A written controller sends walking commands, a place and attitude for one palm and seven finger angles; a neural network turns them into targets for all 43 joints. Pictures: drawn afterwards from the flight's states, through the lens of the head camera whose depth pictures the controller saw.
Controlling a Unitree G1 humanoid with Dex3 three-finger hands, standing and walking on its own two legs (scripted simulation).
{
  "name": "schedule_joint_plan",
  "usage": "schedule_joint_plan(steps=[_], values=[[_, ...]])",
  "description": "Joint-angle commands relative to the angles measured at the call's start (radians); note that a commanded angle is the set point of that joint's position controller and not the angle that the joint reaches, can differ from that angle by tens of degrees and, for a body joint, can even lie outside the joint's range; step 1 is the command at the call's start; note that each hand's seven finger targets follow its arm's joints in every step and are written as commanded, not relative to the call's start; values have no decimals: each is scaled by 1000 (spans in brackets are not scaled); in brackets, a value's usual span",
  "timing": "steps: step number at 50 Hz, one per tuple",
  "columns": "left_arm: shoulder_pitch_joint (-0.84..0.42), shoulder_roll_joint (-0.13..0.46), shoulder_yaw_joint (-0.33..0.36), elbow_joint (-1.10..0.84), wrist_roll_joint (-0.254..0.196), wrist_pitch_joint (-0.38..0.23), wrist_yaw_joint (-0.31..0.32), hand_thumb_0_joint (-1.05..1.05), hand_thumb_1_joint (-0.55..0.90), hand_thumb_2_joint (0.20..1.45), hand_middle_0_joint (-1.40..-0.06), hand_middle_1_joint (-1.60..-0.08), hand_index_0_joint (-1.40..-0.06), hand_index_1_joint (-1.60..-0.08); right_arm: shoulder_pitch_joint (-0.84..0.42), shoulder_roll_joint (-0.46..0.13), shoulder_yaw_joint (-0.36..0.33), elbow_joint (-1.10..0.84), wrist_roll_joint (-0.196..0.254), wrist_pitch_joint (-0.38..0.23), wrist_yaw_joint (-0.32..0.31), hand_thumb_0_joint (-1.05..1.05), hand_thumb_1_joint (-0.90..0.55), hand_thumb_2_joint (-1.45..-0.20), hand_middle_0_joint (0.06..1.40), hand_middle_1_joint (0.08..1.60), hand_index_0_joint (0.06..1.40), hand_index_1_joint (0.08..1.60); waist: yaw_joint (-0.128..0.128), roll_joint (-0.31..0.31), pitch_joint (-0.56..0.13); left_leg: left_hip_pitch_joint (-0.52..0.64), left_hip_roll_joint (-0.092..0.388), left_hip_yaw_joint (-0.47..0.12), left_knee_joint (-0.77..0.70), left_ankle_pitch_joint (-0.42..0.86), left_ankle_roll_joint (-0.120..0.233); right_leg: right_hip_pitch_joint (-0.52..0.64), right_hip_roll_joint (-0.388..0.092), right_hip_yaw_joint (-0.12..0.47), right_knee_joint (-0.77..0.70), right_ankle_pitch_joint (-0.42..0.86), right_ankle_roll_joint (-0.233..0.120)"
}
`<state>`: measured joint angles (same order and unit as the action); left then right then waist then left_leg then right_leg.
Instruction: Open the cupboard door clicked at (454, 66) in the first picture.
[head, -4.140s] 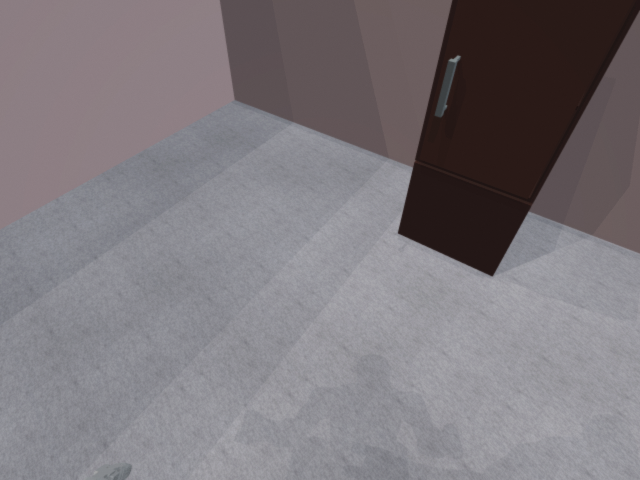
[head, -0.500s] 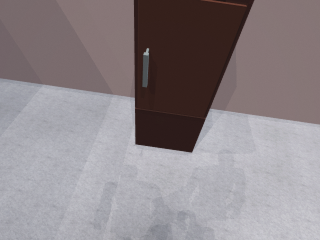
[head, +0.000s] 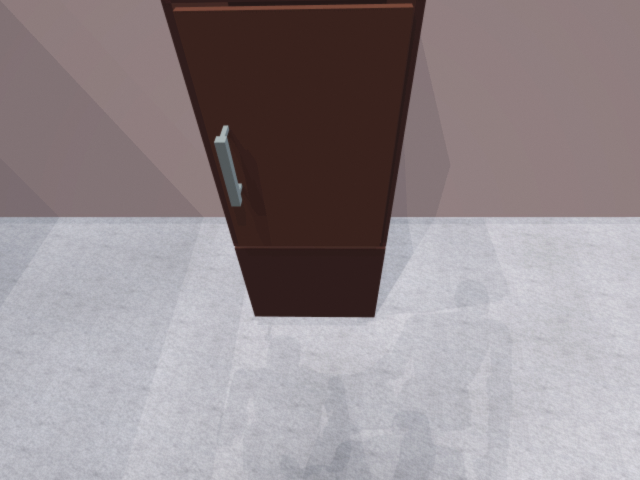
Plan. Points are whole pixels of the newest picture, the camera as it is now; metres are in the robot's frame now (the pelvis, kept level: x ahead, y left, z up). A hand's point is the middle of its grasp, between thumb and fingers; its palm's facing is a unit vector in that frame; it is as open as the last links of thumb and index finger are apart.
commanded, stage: take the last steps up to it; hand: left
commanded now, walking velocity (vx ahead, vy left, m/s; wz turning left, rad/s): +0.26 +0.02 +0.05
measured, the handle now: (231, 167) +0.72 +0.21 -0.04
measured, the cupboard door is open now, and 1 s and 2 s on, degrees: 0 0 0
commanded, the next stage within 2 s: come to a stop and stand still in 0.32 s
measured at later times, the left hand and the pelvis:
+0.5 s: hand out of the picture +0.07 +0.17 -0.18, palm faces +0.11 -0.99 -0.11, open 7.4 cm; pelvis +0.16 +0.03 +0.00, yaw +0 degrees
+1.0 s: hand (233, 421) +0.23 +0.15 -0.14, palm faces +0.01 -0.96 -0.29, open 7.4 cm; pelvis +0.16 -0.05 +0.00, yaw +0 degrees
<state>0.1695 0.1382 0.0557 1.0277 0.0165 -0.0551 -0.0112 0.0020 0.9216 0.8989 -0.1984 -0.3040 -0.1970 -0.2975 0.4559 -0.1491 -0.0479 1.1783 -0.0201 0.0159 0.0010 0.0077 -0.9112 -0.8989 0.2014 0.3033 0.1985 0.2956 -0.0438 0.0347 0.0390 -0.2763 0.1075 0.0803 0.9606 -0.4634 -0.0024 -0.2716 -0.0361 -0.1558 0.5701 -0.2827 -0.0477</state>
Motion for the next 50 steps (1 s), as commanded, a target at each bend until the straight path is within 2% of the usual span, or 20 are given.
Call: schedule_joint_plan(steps=[1, 6, 16, 18, 19, 20, 21, 22, 24, 26, 28, 35, 41, 43, 44, 45, 46, 47, 48, 50], values=[[153, 108, 10, 30, -1, -6, 29, 0, 900, 900, -200, -300, -200, -300, -91, -45, -17, -105, -7, -41, 0, 0, -900, -900, 200, 300, 200, 300, 53, -109, 88, -319, 56, -47, 179, 160, 1, 96, -288, 295, -426, -59, -83], [191, 91, -3, 41, 5, -28, 31, 0, 900, 900, -200, -300, -200, -300, -98, -18, -16, -116, -9, -26, 8, 0, -900, -900, 200, 300, 200, 300, 26, -111, 69, -311, 37, -16, 51, 236, -27, 120, -241, 160, -408, 260, -99], [280, 135, -1, 96, 10, -21, 37, 0, 900, 900, -200, -300, -200, -300, -318, -38, -2, -203, -1, -49, 23, 0, -900, -900, 200, 300, 200, 300, 68, -128, 76, -197, -20, 42, -300, 232, 11, 216, -247, 138, -297, 488, -96], [275, 132, -2, 104, 8, -16, 39, 0, 900, 900, -200, -300, -200, -300, -231, -56, -6, -175, -4, -56, 12, 0, -900, -900, 200, 300, 200, 300, 23, -100, 38, -18, -54, 66, -398, 288, 23, 176, -220, 101, -152, 585, -66], [275, 120, -4, 101, 2, -13, 38, 0, 900, 900, -200, -300, -200, -300, -123, -86, -11, -144, -9, -63, 3, 0, -900, -900, 200, 300, 200, 300, -19, -48, -32, 148, -54, 54, -472, 395, 35, 134, -171, 62, 12, 568, -33], [301, 89, -10, 89, -7, -11, 35, 0, 900, 900, -200, -300, -200, -300, -14, -170, -28, -123, -19, -73, -9, 0, -900, -900, 200, 300, 200, 300, -48, 112, -137, 364, 118, -140, -496, 598, 105, -31, -74, 1, 231, 300, 19], [315, 45, -24, 69, -15, -12, 30, 0, 900, 900, -200, -300, -200, -300, 46, -242, -39, -110, -8, -68, -19, 0, -900, -900, 200, 300, 200, 300, -47, 288, -212, 487, 334, -388, -561, 842, 225, -210, 21, -3, 504, -311, 48], [287, 67, -18, 61, -6, -4, 40, 0, 900, 900, -200, -300, -200, -300, -3, -225, -27, -117, 3, -53, -25, 0, -900, -900, 200, 300, 200, 300, -29, 172, -184, 378, 346, -343, -595, 822, 254, -197, -9, 91, 591, -361, 30], [237, 31, -24, 83, -9, 21, 48, 0, 900, 900, -200, -300, -200, -300, -189, -125, 3, -150, 5, -58, -42, 0, -900, -900, 200, 300, 200, 300, 31, 71, -48, 129, 271, -217, -631, 912, 196, -129, -76, 154, 509, -242, 63], [254, 16, -28, 95, -6, 42, 49, 0, 900, 900, -200, -300, -200, -300, -242, -105, 16, -152, 7, -60, -49, 0, -900, -900, 200, 300, 200, 300, 57, 37, -23, 99, 221, -122, -637, 1030, 156, -75, -81, 155, 381, -178, 86], [259, 43, -17, 88, -8, 65, 51, 0, 900, 900, -200, -300, -200, -300, -238, -129, 6, -140, 14, -49, -57, 0, -900, -900, 200, 300, 200, 300, 60, 20, -67, 147, 233, -117, -621, 1087, 167, -70, -66, 144, 334, -162, 91], [170, 84, 25, -13, 7, 120, 46, 0, 900, 900, -200, -300, -200, -300, -277, -167, -34, -182, -2, -13, -56, 0, -900, -900, 200, 300, 200, 300, 59, 122, -69, 88, 235, -83, -611, 876, 183, -171, -21, 175, 503, -132, 91], [107, 79, 14, -63, 1, 98, 43, 0, 900, 900, -200, -300, -200, -300, -272, -179, -46, -191, -12, -1, -33, 0, -900, -900, 200, 300, 200, 300, 44, 204, -64, 58, 196, -105, -598, 601, 152, -42, -12, 105, 184, -132, 74], [156, 96, 14, -48, 5, 77, 44, 0, 900, 900, -200, -300, -200, -300, -262, -171, -46, -190, -4, 4, -24, 0, -900, -900, 200, 300, 200, 300, 72, 132, -77, 2, 141, -76, -523, 444, 95, 93, -3, 82, -57, 36, 75], [175, 136, 17, -44, 11, 64, 48, 0, 900, 900, -200, -300, -200, -300, -235, -134, -40, -187, 5, 4, -17, 0, -900, -900, 200, 300, 200, 300, 79, 3, -92, -34, 70, -33, -427, 285, 39, 153, -59, 146, -202, 136, 72], [131, 229, 21, -58, 21, 47, 54, 0, 900, 900, -200, -300, -200, -300, -202, -54, -23, -206, 15, 11, -12, 0, -900, -900, 200, 300, 200, 300, 48, -279, -61, -147, -33, 23, -302, -1, -27, 125, -281, 401, -292, 213, 9], [120, 268, 25, -81, 13, 51, 52, 0, 900, 900, -200, -300, -200, -300, -253, -85, -27, -234, 10, 24, -11, 0, -900, -900, 200, 300, 200, 300, 83, -301, -33, -136, -56, -40, -187, -110, -28, 9, -380, 484, -331, 254, -81], [94, 266, 22, -87, 14, 56, 50, 0, 900, 900, -200, -300, -200, -300, -260, -92, -30, -233, 6, 33, -8, 0, -900, -900, 200, 300, 200, 300, 71, -198, -21, -124, -53, -80, -104, -86, -24, -38, -379, 438, -338, 178, -118], [73, 255, 31, -85, 13, 52, 56, 0, 900, 900, -200, -300, -200, -300, -261, -93, -29, -226, 0, 43, -9, 0, -900, -900, 200, 300, 200, 300, 64, -267, -11, -165, -60, -98, -44, -56, -24, -31, -343, 455, -337, 167, -97], [47, 214, 21, -88, 5, 49, 54, 0, 900, 900, -200, -300, -200, -300, -217, -122, -37, -188, -5, 46, -3, 0, -900, -900, 200, 300, 200, 300, 46, -225, 34, -213, -63, -113, 70, 57, -33, 0, -286, 382, -318, 195, -61]])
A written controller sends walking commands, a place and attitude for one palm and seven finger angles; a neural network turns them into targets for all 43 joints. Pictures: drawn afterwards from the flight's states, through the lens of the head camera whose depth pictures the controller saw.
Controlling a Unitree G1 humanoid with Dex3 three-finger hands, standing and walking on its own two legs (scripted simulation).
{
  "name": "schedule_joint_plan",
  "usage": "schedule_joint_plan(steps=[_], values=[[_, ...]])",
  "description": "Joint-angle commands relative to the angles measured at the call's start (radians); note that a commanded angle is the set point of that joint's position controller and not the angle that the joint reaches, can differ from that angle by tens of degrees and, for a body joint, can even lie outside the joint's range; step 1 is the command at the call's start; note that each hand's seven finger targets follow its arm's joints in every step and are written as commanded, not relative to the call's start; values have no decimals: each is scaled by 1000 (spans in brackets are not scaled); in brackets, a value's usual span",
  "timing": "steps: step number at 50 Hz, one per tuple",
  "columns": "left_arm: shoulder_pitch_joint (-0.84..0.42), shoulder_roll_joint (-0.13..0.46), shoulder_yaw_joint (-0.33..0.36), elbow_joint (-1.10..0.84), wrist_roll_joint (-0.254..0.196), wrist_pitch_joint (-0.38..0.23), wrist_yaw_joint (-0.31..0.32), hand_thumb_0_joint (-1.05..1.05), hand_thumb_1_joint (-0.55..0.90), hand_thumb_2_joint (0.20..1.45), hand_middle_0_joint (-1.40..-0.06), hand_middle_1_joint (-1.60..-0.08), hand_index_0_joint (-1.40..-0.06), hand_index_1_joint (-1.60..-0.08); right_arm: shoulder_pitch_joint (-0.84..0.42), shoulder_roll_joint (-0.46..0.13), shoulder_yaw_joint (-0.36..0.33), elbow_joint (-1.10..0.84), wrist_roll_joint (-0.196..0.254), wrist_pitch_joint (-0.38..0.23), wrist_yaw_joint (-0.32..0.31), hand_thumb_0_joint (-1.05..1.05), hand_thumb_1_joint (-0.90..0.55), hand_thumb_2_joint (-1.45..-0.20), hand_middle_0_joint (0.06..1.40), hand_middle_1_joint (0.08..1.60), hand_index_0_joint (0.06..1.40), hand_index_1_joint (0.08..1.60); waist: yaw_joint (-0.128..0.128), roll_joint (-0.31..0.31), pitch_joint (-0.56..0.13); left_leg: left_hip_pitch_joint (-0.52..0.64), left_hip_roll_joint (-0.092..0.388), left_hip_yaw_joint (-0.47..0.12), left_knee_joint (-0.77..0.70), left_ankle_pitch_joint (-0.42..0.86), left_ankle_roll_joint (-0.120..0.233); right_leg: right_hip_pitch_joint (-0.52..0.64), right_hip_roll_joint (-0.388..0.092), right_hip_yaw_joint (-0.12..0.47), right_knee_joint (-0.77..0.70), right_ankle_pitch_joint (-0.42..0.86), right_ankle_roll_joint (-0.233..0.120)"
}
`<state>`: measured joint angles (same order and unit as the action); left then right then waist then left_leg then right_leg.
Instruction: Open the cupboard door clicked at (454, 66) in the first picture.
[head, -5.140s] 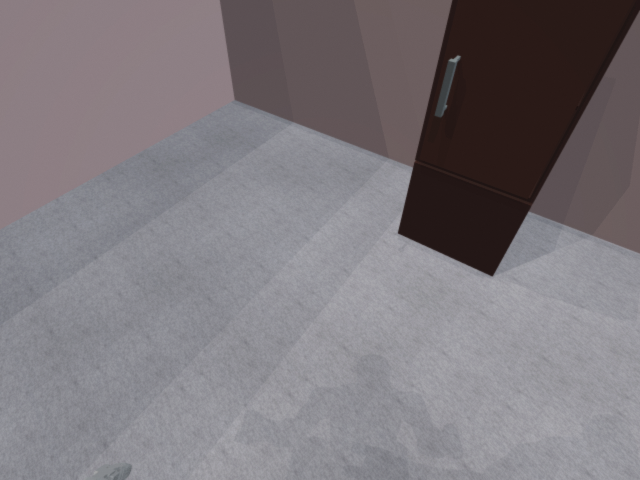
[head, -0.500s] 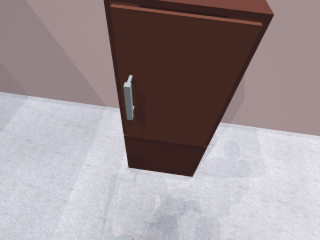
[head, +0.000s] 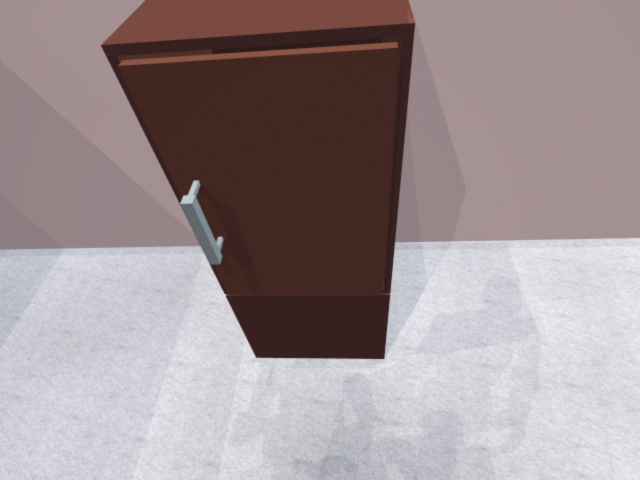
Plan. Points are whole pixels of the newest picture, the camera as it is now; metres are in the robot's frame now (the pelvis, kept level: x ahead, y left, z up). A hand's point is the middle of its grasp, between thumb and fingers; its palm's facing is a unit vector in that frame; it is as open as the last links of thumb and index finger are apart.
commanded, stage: come to a stop and stand still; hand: left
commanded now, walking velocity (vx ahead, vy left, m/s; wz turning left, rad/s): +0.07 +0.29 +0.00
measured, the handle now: (206, 224) +0.56 +0.25 -0.05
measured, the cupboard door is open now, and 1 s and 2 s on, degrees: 0 0 0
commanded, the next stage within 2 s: look again from close up in 1.18 s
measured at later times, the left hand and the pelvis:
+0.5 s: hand out of the picture -0.08 +0.22 -0.17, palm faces +0.13 -0.97 -0.22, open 7.4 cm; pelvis -0.03 +0.04 +0.00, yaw +2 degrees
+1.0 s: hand out of the picture +0.03 +0.21 -0.16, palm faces +0.05 -0.97 -0.22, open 7.3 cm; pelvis +0.00 +0.03 +0.01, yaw +2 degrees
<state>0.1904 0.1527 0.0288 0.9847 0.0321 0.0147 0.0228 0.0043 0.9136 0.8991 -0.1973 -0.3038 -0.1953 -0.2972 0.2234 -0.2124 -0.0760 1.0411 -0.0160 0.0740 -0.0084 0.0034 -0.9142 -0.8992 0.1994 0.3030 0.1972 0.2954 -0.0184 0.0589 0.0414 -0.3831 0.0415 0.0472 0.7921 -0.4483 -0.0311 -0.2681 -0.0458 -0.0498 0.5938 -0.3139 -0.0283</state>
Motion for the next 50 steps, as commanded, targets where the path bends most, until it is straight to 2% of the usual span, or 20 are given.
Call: schedule_joint_plan(steps=[1, 7, 10, 15, 19, 20, 22, 23, 24, 25, 26, 27, 28, 31, 35, 37, 40, 41, 43, 50], values=[[30, 191, 47, -47, -13, -23, 18, 0, 900, 900, -200, -300, -200, -300, 43, -62, -11, -42, -9, -13, 11, 0, -900, -900, 200, 300, 200, 300, 19, -230, 20, -123, -5, -79, 268, 87, -11, 32, -254, 240, -327, 256, -68], [158, 194, 61, -10, -13, -34, 32, 0, 900, 900, -200, -300, -200, -300, 10, -72, -9, -64, -12, -8, 13, 0, -900, -900, 200, 300, 200, 300, 71, -205, -63, -204, -9, -98, 292, 124, -50, 247, -294, 244, -283, 425, -87], [184, 196, 60, 2, -9, -31, 33, 0, 900, 900, -200, -300, -200, -300, -14, -68, -5, -74, -12, -3, 16, 0, -900, -900, 200, 300, 200, 300, 81, -200, -48, -196, -3, -94, 269, 123, -50, 229, -298, 264, -306, 327, -94], [151, 198, 56, -4, 4, -24, 22, 0, 900, 900, -200, -300, -200, -300, -8, -63, 3, -75, -6, -14, 22, 0, -900, -900, 200, 300, 200, 300, 63, -260, -9, -87, 6, -50, 131, 99, -31, 91, -267, 256, -388, -20, -97], [138, 206, 54, 12, 10, -19, 11, 0, 900, 900, -200, -300, -200, -300, -10, -31, 18, -75, 4, -42, 18, 0, -900, -900, 200, 300, 200, 300, 63, -292, -9, 73, -20, 3, -107, 51, -6, 21, -231, 232, -409, -81, -100], [127, 202, 52, 22, 7, -18, 10, 0, 900, 900, -200, -300, -200, -300, 19, -24, 23, -63, 4, -50, 14, 0, -900, -900, 200, 300, 200, 300, 46, -277, -11, 129, -26, 11, -182, 86, -1, -3, -209, 208, -394, -85, -87], [111, 171, 39, 39, -8, -14, 6, 0, 900, 900, -200, -300, -200, -300, 110, -16, 33, -19, 7, -70, 2, 0, -900, -900, 200, 300, 200, 300, 1, -223, -36, 328, -29, 23, -420, 225, 6, -87, -133, 139, -312, -116, -30], [129, 137, 26, 44, -15, -13, 2, 0, 900, 900, -200, -300, -200, -300, 132, -53, 28, -5, 7, -81, -5, 0, -900, -900, 200, 300, 200, 300, -1, -108, -45, 397, 26, -25, -454, 226, 10, -139, -92, 106, -223, -94, -1], [157, 84, 15, 48, -23, -11, -1, 0, 900, 900, -200, -300, -200, -300, 136, -105, 20, -9, -2, -91, -10, 0, -900, -900, 200, 300, 200, 300, -2, 77, -33, 329, 171, -231, -546, 102, 54, -171, -32, 47, -113, -71, 31], [154, 54, 8, 46, -22, -9, 0, 0, 900, 900, -200, -300, -200, -300, 86, -156, 17, -29, -6, -85, -15, 0, -900, -900, 200, 300, 200, 300, 12, 179, 28, 176, 289, -351, -653, -37, 112, -141, -12, -9, -43, -110, 50], [136, 57, 8, 51, -13, -8, -2, 0, 900, 900, -200, -300, -200, -300, 30, -152, 22, -44, -14, -78, -17, 0, -900, -900, 200, 300, 200, 300, 25, 112, 95, 36, 304, -363, -691, -132, 143, -95, -12, 13, 13, -91, 49], [132, 57, 10, 66, -6, -1, -9, 0, 900, 900, -200, -300, -200, -300, 2, -128, 28, -43, -14, -84, -24, 0, -900, -900, 200, 300, 200, 300, 26, 127, 122, 21, 261, -335, -716, -115, 134, -95, -19, 13, 58, -70, 55], [133, 69, 13, 81, -5, 7, -10, 0, 900, 900, -200, -300, -200, -300, -2, -113, 31, -29, -12, -87, -30, 0, -900, -900, 200, 300, 200, 300, 31, 204, 129, 31, 235, -309, -713, -51, 124, -100, -22, 27, 114, -70, 57], [149, 75, 19, 97, -9, 5, -20, 0, 900, 900, -200, -300, -200, -300, 25, -78, 34, -11, -8, -92, -45, 0, -900, -900, 200, 300, 200, 300, 27, 136, 89, 170, 205, -205, -614, 322, 134, -145, -16, 40, 166, -48, 64], [106, 54, 8, 88, -23, -13, -14, 0, 900, 900, -200, -300, -200, -300, 76, -81, 30, 20, -7, -95, -46, 0, -900, -900, 200, 300, 200, 300, 7, 105, -7, 309, 182, -152, -475, 731, 146, -60, -6, 10, -37, -53, 66], [148, 65, 10, 110, -25, -24, -10, 0, 900, 900, -200, -300, -200, -300, 84, -78, 29, 35, 0, -96, -46, 0, -900, -900, 200, 300, 200, 300, 28, 89, -44, 292, 142, -123, -401, 723, 103, 67, -3, 1, -213, 146, 58], [168, 120, 12, 137, -24, -35, 5, 0, 900, 900, -200, -300, -200, -300, 87, -14, 44, 37, 12, -101, -37, 0, -900, -900, 200, 300, 200, 300, 27, -52, -71, 147, 67, -58, -385, 433, 32, 241, -120, 95, -192, 499, 5], [161, 117, 9, 140, -23, -33, 6, 0, 900, 900, -200, -300, -200, -300, 87, -2, 45, 45, 11, -100, -35, 0, -900, -900, 200, 300, 200, 300, 26, -58, -56, 151, 59, -55, -397, 413, 30, 231, -127, 83, -177, 524, -4], [132, 103, 6, 141, -26, -35, 9, 0, 900, 900, -200, -300, -200, -300, 99, -7, 47, 65, 5, -90, -37, 0, -900, -900, 200, 300, 200, 300, 21, -165, -38, 174, 62, -47, -402, 396, 19, 197, -98, 71, -185, 493, -10], [109, 96, 0, 131, -30, -32, 15, 0, 900, 900, -200, -300, -200, -300, 127, 3, 55, 106, 5, -89, -37, 0, -900, -900, 200, 300, 200, 300, 22, -76, -12, 217, 72, -51, -425, 440, 25, 167, -81, 66, -208, 432, -1]])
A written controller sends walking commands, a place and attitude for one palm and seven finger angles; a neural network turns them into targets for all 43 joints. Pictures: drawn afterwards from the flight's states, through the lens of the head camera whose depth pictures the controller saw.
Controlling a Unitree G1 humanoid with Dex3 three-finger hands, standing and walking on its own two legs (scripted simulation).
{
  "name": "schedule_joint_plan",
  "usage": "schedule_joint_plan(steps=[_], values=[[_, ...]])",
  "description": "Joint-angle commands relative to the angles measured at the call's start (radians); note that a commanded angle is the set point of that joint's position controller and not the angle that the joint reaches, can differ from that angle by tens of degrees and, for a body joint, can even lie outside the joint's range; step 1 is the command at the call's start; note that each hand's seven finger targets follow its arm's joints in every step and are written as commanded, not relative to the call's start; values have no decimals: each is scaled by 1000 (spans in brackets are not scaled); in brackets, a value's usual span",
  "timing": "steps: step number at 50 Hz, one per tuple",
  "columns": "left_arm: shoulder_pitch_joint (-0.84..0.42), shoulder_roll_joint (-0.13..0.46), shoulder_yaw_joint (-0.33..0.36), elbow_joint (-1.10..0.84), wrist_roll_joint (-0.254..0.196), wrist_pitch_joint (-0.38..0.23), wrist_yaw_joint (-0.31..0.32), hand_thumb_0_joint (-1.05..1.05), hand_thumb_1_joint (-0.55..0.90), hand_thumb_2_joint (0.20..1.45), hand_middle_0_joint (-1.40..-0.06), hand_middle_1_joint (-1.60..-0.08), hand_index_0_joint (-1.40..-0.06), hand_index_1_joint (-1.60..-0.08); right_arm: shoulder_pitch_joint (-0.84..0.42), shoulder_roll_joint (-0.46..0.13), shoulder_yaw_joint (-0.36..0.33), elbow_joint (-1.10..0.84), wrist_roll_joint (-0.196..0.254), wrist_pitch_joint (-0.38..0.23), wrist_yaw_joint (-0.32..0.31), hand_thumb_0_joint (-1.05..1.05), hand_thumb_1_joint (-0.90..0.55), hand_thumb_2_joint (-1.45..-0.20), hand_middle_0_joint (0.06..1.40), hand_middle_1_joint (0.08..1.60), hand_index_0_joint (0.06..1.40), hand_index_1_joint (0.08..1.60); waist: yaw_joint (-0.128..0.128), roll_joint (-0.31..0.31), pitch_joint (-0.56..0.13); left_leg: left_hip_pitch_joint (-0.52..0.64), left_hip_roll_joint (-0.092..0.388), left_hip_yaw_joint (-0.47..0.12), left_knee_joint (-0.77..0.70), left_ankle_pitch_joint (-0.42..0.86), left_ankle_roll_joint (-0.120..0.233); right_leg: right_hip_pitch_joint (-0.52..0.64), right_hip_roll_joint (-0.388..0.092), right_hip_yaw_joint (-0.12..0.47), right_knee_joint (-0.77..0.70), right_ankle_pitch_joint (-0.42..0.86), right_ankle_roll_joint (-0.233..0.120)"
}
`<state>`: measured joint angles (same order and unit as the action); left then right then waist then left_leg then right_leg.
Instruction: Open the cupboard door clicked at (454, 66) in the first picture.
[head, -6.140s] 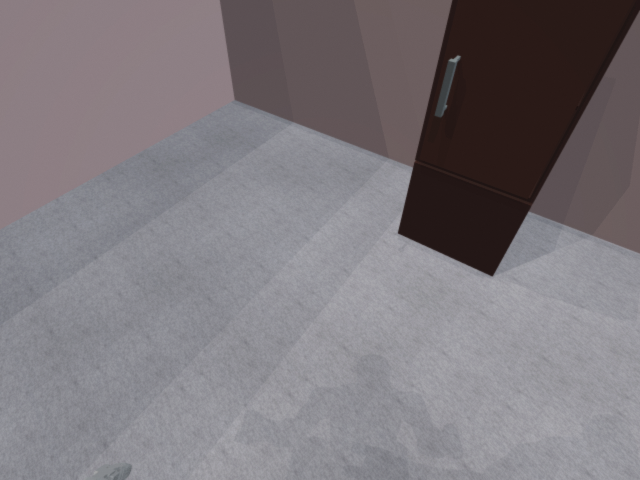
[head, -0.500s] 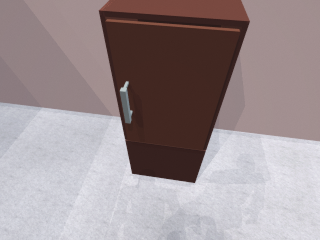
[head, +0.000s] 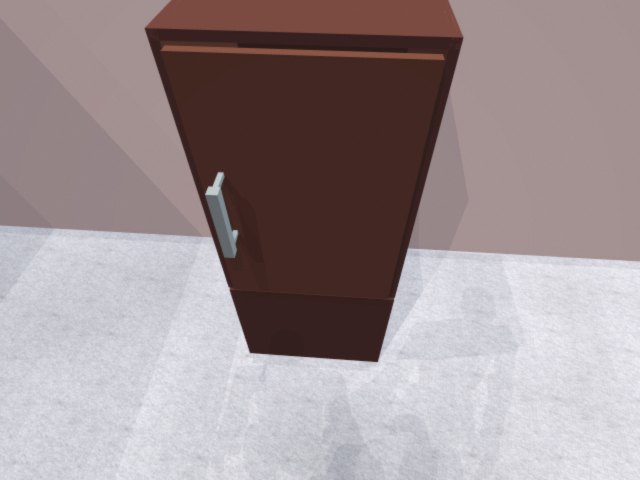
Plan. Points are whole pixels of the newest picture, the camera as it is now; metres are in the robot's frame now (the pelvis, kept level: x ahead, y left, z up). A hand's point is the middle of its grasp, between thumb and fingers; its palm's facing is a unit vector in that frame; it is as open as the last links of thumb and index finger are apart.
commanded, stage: come to a stop and stand still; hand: left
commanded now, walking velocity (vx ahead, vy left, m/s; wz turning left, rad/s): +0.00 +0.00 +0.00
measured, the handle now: (225, 216) +0.57 +0.21 -0.05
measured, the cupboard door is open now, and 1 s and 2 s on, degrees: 0 0 0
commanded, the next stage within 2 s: look again from close up in 0.18 s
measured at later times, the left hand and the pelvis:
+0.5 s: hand out of the picture -0.03 +0.18 -0.18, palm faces +0.02 -0.98 -0.17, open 7.4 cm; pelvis -0.02 +0.02 -0.01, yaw +0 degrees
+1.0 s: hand out of the picture +0.08 +0.21 -0.13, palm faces +0.19 -0.95 -0.23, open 7.3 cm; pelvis -0.01 +0.02 -0.01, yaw +0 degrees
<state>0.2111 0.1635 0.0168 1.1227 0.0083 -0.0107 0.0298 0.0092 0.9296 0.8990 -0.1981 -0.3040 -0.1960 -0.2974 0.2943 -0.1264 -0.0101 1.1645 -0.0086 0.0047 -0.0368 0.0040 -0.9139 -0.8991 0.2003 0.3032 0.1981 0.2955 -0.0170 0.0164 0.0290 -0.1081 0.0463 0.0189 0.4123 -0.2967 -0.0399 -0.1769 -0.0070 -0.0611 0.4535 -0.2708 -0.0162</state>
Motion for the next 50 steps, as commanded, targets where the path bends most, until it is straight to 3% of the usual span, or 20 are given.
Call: schedule_joint_plan(steps=[1, 13, 14, 15, 16, 17, 18, 19, 21, 23, 24, 27, 36, 44, 45, 46, 47, 48, 49, 50], values=[[92, 87, 13, -7, -6, -8, 9, 0, 900, 900, -200, -300, -200, -300, 54, -84, -12, -17, -3, -18, -9, 0, -900, -900, 200, 300, 200, 300, 22, -34, -5, -50, 66, -20, -41, 280, 31, 76, -120, 80, -72, 395, -14], [101, 79, 10, -2, -4, -6, 10, 0, 900, 900, -200, -300, -200, -300, 55, -76, -10, -15, -1, -12, -11, 0, -900, -900, 200, 300, 200, 300, 16, -14, 28, -32, 67, -15, -47, 232, 33, 37, -108, 89, -106, 316, -16], [225, 123, 15, 33, 11, -37, 52, 0, 900, 900, -200, -300, -200, -300, -68, -122, -17, -94, 6, -32, 2, 0, -900, -900, 200, 300, 200, 300, 77, -108, 37, -163, 43, 47, 228, 165, 12, 67, -181, 179, -61, 910, 43], [202, 156, 20, -17, 10, -50, 44, 0, 900, 900, -200, -300, -200, -300, -8, -68, -14, -141, 6, -20, 8, 0, -900, -900, 200, 300, 200, 300, 17, -113, -40, -201, 27, -15, 246, -126, 38, 112, -253, 217, -63, 831, -22], [159, 125, 8, -32, 13, -50, 35, 0, 900, 900, -200, -300, -200, -300, -2, -61, -15, -135, 4, -17, 7, 0, -900, -900, 200, 300, 200, 300, 7, -39, -17, -173, 23, -3, 231, -129, 37, 50, -234, 192, -88, 675, -69], [119, 127, 8, -42, 16, -43, 31, 0, 900, 900, -200, -300, -200, -300, 42, -52, -11, -123, 7, -17, 12, 0, -900, -900, 200, 300, 200, 300, -20, -40, -34, -118, 25, 18, 165, -90, 31, -15, -207, 145, -107, 397, -87], [97, 117, 8, -56, 11, -38, 27, 0, 900, 900, -200, -300, -200, -300, 82, -45, -9, -114, -2, -17, 18, 0, -900, -900, 200, 300, 200, 300, -27, 27, -32, -57, 17, 15, 94, 8, 36, -61, -166, 113, -72, 228, -76], [99, 100, 5, -60, 6, -32, 23, 0, 900, 900, -200, -300, -200, -300, 100, -64, -6, -115, -6, -23, 20, 0, -900, -900, 200, 300, 200, 300, -25, 33, -14, -76, 32, -23, 54, 59, 47, -83, -117, 95, -37, 87, -53], [113, 62, 1, -68, 5, -22, 18, 0, 900, 900, -200, -300, -200, -300, 82, -105, -7, -135, -12, -29, 15, 0, -900, -900, 200, 300, 200, 300, -2, 20, 19, -157, 83, -64, -1, 45, 74, -71, -70, 82, -37, -28, -32], [116, 65, -2, -62, 10, -10, 12, 0, 900, 900, -200, -300, -200, -300, 46, -109, -4, -145, -11, -33, 14, 0, -900, -900, 200, 300, 200, 300, 16, 138, 97, -225, 84, -96, -69, 15, 85, -66, -57, 60, 2, -34, -22], [135, 58, -5, -57, 10, -9, 8, 0, 900, 900, -200, -300, -200, -300, 39, -112, -2, -152, -10, -34, 12, 0, -900, -900, 200, 300, 200, 300, 24, 126, 100, -230, 85, -102, -85, 1, 89, -55, -52, 58, 7, -16, -20], [150, 55, -12, -46, 8, -10, 2, 0, 900, 900, -200, -300, -200, -300, 41, -120, -2, -157, -6, -36, 9, 0, -900, -900, 200, 300, 200, 300, 26, 8, 99, -211, 69, -93, -92, -31, 90, -57, -65, 73, -15, 4, -17], [150, 67, -9, -40, 6, -14, 2, 0, 900, 900, -200, -300, -200, -300, 71, -117, 5, -116, -5, -45, 6, 0, -900, -900, 200, 300, 200, 300, 25, -13, 43, -139, 56, -63, -72, 94, 89, -35, -86, 85, -13, 80, -13], [140, 75, -3, -37, 6, -17, 5, 0, 900, 900, -200, -300, -200, -300, 74, -100, 6, -84, -4, -46, 2, 0, -900, -900, 200, 300, 200, 300, 25, -20, 40, -120, 49, -44, -40, 183, 83, -19, -99, 88, -4, 172, -18], [220, 111, -3, -1, 11, -25, 45, 0, 900, 900, -200, -300, -200, -300, -36, -151, -7, -153, 9, -41, 14, 0, -900, -900, 200, 300, 200, 300, 64, -205, 67, -194, 70, -17, 157, 224, 48, -28, -151, 136, -30, 525, 2], [-544, 323, 103, -1533, -196, -248, 28, 0, 877, 890, -202, -315, -202, -315, -10, -316, -24, -483, 56, -198, -34, 0, -900, -900, 200, 300, 200, 300, -76, 16, -447, 53, -37, -10, 30, 309, 76, 52, -52, 64, 60, 391, -11], [-123, 258, 112, -1243, -111, -188, 65, 0, 853, 880, -203, -330, -203, -330, -117, -214, 3, -415, 44, -287, -71, 0, -900, -900, 200, 300, 200, 300, 16, 183, -410, 91, -17, 15, 34, 446, 81, 25, -7, 46, 92, 250, -28], [-89, 180, 79, -1138, -135, -141, 109, 0, 830, 870, -205, -345, -205, -345, -101, -212, -17, -354, 51, -314, -71, 0, -900, -900, 200, 300, 200, 300, -7, 176, -300, -7, -13, 12, 46, 351, 47, -41, -11, 1, 80, 149, -17], [186, -34, -37, -938, -142, -47, 100, 0, 807, 860, -207, -360, -207, -360, -74, -177, -18, -346, 61, -315, -57, 0, -900, -900, 200, 300, 200, 300, -12, 96, -161, -90, -10, -6, 36, 275, 51, -103, -14, -18, 62, 120, -4], [40, 2, -19, -1126, -182, -77, 73, 0, 783, 850, -208, -375, -208, -375, -101, -218, -19, -418, 66, -327, -55, 0, -900, -900, 200, 300, 200, 300, -22, 57, -54, -151, -19, -37, 47, 219, 51, -132, -19, -25, 62, 116, 1]])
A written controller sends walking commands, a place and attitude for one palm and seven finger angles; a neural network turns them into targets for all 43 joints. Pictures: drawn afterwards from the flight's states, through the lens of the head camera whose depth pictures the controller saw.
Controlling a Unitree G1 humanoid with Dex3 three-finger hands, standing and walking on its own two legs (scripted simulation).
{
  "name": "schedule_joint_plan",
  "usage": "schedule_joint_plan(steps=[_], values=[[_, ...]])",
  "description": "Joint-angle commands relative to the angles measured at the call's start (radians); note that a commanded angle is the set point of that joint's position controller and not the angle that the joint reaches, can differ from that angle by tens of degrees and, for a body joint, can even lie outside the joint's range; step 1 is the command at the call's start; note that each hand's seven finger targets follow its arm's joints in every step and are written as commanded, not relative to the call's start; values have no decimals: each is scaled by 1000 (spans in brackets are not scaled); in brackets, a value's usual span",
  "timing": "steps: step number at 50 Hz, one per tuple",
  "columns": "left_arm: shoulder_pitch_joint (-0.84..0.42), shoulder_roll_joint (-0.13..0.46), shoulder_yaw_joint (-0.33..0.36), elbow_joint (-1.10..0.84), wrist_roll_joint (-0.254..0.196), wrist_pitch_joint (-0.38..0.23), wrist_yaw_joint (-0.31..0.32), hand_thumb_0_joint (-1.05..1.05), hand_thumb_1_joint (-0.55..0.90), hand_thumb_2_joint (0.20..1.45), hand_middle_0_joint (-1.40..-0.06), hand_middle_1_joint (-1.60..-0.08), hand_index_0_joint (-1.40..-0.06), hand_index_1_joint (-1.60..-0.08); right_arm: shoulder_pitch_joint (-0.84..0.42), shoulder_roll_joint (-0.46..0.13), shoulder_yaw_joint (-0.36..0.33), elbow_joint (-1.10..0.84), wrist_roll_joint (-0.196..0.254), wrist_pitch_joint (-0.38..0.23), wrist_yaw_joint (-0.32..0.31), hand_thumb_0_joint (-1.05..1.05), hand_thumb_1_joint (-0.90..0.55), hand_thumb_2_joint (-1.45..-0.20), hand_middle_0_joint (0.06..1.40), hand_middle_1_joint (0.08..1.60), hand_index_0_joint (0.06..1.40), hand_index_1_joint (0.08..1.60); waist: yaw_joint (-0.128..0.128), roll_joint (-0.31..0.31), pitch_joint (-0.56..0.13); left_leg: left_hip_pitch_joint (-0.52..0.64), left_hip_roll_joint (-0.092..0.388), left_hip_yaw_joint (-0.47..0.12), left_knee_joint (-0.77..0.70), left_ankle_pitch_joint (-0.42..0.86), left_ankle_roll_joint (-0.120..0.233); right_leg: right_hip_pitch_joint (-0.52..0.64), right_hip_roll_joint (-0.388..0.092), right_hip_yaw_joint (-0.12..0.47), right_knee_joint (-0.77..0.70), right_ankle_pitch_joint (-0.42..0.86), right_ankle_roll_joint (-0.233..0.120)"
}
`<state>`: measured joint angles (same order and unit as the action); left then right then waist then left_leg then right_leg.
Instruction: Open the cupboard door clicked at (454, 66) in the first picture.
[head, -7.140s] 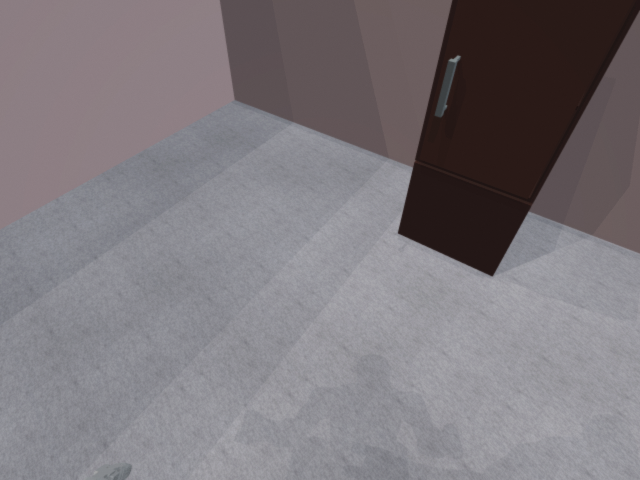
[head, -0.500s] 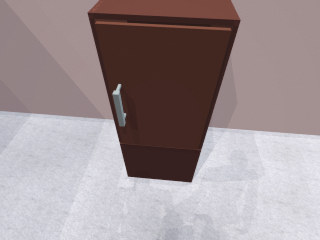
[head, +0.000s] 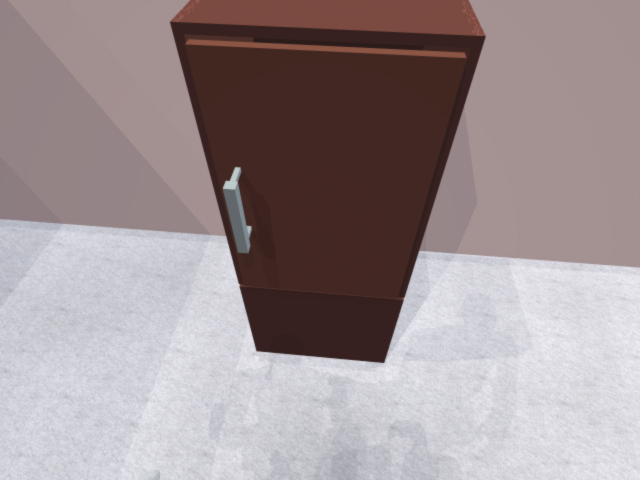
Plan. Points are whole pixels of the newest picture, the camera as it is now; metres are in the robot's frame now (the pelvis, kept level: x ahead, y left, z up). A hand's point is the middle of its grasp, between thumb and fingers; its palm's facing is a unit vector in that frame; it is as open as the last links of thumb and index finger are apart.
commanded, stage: raise the hand with hooked fingers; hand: left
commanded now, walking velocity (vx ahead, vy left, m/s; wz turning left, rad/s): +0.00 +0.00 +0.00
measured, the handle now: (240, 212) +0.58 +0.19 -0.05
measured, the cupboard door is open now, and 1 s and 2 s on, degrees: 0 0 0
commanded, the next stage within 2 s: move the hooked fingers beside the handle in 2.00 s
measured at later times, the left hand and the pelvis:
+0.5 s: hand (155, 478) +0.14 +0.21 -0.06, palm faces +0.04 -1.00 -0.07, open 9.7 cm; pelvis -0.05 -0.02 -0.11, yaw +3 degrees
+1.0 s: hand (142, 436) +0.18 +0.25 -0.06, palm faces -0.10 -0.99 -0.06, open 12.6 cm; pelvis -0.06 +0.01 -0.09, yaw +2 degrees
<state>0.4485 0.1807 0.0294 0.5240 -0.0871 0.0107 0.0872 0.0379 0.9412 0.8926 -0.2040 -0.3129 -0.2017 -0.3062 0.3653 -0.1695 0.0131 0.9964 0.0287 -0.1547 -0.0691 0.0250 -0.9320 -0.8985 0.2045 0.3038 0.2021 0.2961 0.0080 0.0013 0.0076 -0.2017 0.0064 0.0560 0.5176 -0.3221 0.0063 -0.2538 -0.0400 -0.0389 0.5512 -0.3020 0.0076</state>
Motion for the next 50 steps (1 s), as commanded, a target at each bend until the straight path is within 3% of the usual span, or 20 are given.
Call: schedule_joint_plan(steps=[1, 2, 3, 6, 8, 10, 13, 16, 18, 21, 24, 26, 28, 31, 34, 37, 41, 43, 48, 50], values=[[-202, 50, 33, -535, -72, -144, -6, 0, 760, 840, -210, -390, -210, -390, -165, -199, -65, -270, 11, -183, -24, 0, -900, -900, 200, 300, 200, 300, -65, 30, -62, -72, 9, -69, -14, 211, 9, -98, 20, -53, -35, 117, -22], [-184, 56, 58, -473, -60, -194, -30, 0, 737, 830, -212, -405, -212, -405, -162, -203, -73, -294, -4, -192, -22, 0, -900, -900, 200, 300, 200, 300, -72, -65, -7, -145, -3, -73, 29, 179, 12, -169, 28, -70, -13, 79, -20], [-83, 53, 101, -343, -60, -231, -67, 0, 713, 820, -213, -420, -213, -420, -155, -203, -86, -321, -8, -192, -10, 0, -900, -900, 200, 300, 200, 300, -45, -97, 20, -209, -15, -71, 73, 169, 7, -211, 27, -73, 14, 54, -23], [199, -7, 144, -217, -121, -412, -235, 0, 643, 790, -218, -465, -218, -465, -199, -185, -113, -421, -22, -189, 32, 0, -900, -900, 200, 300, 200, 300, 49, -290, -55, -396, -31, -43, 212, 129, -11, -278, 32, -63, 166, 57, -26], [255, 58, 228, -191, -157, -529, -375, 0, 597, 770, -222, -495, -222, -495, -210, -197, -131, -484, -18, -179, 65, 0, -900, -900, 200, 300, 200, 300, 88, -207, -137, -461, -50, -27, 295, 163, -26, -236, 22, -23, 265, 177, -39], [170, 119, 259, -243, -177, -643, -506, 0, 550, 750, -225, -525, -225, -525, -246, -206, -133, -538, -16, -177, 82, 0, -900, -900, 200, 300, 200, 300, 64, -104, -207, -532, -56, -17, 395, 161, -28, -270, 4, 19, 348, 257, -40], [18, 233, 362, -387, -216, -670, -558, 0, 480, 720, -230, -570, -230, -570, -240, -207, -133, -606, -16, -159, 72, 0, -900, -900, 200, 300, 200, 300, 74, 3, -316, -619, -59, -9, 492, 106, -9, -316, -3, 94, 403, 158, -38], [-149, 222, 351, -623, -264, -692, -539, 0, 410, 690, -235, -615, -235, -615, -221, -191, -123, -637, -15, -158, 59, 0, -900, -900, 200, 300, 200, 300, 28, 146, -395, -586, -34, -23, 557, 91, 6, -405, 19, 97, 437, 69, -36], [-321, 232, 313, -794, -280, -717, -525, 0, 363, 670, -238, -645, -238, -645, -188, -202, -106, -623, -24, -157, 47, 0, -900, -900, 200, 300, 200, 300, -37, 139, -409, -582, -15, -56, 608, 81, 17, -485, 42, 85, 473, 44, -37], [-312, 179, 218, -795, -257, -702, -540, 0, 293, 640, -243, -690, -243, -690, -173, -211, -97, -579, -19, -168, 25, 0, -900, -900, 200, 300, 200, 300, -78, 129, -387, -602, 6, -72, 639, 35, 27, -561, 52, 76, 467, -26, -38], [-348, 222, 204, -675, -245, -597, -597, 0, 223, 610, -248, -735, -248, -735, -171, -234, -82, -560, -2, -169, 8, 0, -900, -900, 200, 300, 200, 300, -98, 87, -333, -674, 9, -88, 642, -46, 29, -587, 60, 71, 445, -129, -34], [-291, 266, 258, -583, -238, -488, -615, 0, 177, 590, -252, -765, -252, -765, -179, -239, -78, -569, 13, -161, -1, 0, -900, -900, 200, 300, 200, 300, -69, 49, -340, -707, 3, -90, 607, -87, 28, -552, 52, 73, 412, -200, -26], [-219, 317, 335, -503, -250, -370, -621, 0, 130, 570, -255, -795, -255, -795, -203, -238, -73, -599, 19, -141, -4, 0, -900, -900, 200, 300, 200, 300, -11, 40, -366, -701, -4, -93, 566, -72, 23, -491, 50, 60, 403, -210, -31], [-157, 314, 404, -608, -296, -288, -573, 0, 60, 540, -260, -840, -260, -840, -231, -204, -67, -654, 19, -118, 2, 0, -900, -900, 200, 300, 200, 300, 43, 32, -470, -644, -16, -85, 512, 3, 20, -388, 38, 36, 397, -139, -20], [-158, 312, 448, -667, -312, -330, -483, 0, -10, 510, -265, -885, -265, -885, -224, -180, -63, -650, 10, -121, 9, 0, -900, -900, 200, 300, 200, 300, 57, 16, -454, -641, -8, -96, 488, 29, 10, -402, 47, 4, 418, -125, -26], [-209, 253, 383, -635, -276, -413, -427, 0, -80, 480, -270, -930, -270, -930, -196, -187, -67, -617, 2, -133, 15, 0, -900, -900, 200, 300, 200, 300, 5, 20, -347, -655, -7, -101, 474, -67, 8, -522, 51, -16, 418, -215, -24], [-294, 252, 302, -508, -228, -471, -476, 0, -173, 440, -277, -990, -277, -990, -144, -233, -67, -593, 7, -146, 8, 0, -900, -900, 200, 300, 200, 300, -57, 0, -256, -711, -13, -104, 477, -229, 15, -624, 44, 1, 402, -341, -24], [-350, 286, 292, -533, -232, -475, -527, 0, -220, 420, -280, -1020, -280, -1020, -132, -253, -68, -603, 16, -157, -1, 0, -900, -900, 200, 300, 200, 300, -57, 57, -290, -668, -12, -111, 468, -233, 19, -627, 46, 1, 416, -304, -32], [-353, 427, 431, -613, -277, -458, -565, 0, -337, 370, -288, -1095, -288, -1095, -117, -264, -68, -609, 15, -166, -11, 0, -900, -900, 200, 300, 200, 300, -2, 125, -432, -536, -7, -127, 435, -46, 12, -519, 58, -25, 436, -138, -44], [-319, 404, 448, -620, -297, -457, -545, 0, -383, 350, -292, -1125, -292, -1125, -121, -253, -66, -607, 11, -162, -6, 0, -900, -900, 200, 300, 200, 300, 9, 134, -433, -498, -4, -132, 425, 35, 1, -507, 60, -44, 443, -82, -43]])
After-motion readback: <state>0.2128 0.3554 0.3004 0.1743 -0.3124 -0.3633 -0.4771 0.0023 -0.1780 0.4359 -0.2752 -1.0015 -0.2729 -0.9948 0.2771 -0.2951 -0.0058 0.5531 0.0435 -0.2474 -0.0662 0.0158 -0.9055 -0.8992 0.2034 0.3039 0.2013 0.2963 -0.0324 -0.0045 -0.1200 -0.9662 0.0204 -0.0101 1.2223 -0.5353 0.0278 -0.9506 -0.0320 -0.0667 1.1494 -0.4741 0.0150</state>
